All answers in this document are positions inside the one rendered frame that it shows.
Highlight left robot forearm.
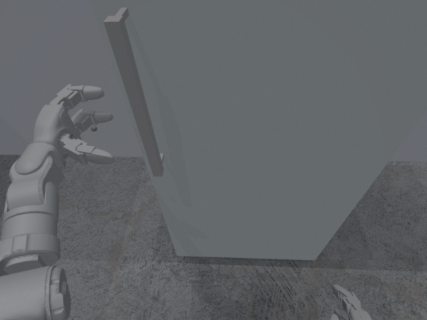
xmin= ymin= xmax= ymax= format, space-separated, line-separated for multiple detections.
xmin=0 ymin=143 xmax=66 ymax=276

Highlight left robot hand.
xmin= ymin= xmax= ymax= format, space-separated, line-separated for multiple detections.
xmin=33 ymin=84 xmax=114 ymax=165

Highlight handle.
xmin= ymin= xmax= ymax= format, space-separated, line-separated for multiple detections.
xmin=104 ymin=7 xmax=164 ymax=177

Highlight left robot upper arm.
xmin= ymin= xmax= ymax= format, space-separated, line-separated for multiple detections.
xmin=0 ymin=265 xmax=71 ymax=320

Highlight right robot hand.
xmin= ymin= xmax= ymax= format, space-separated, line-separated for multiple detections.
xmin=330 ymin=284 xmax=372 ymax=320

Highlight fridge door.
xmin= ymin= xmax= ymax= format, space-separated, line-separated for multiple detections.
xmin=90 ymin=0 xmax=427 ymax=261

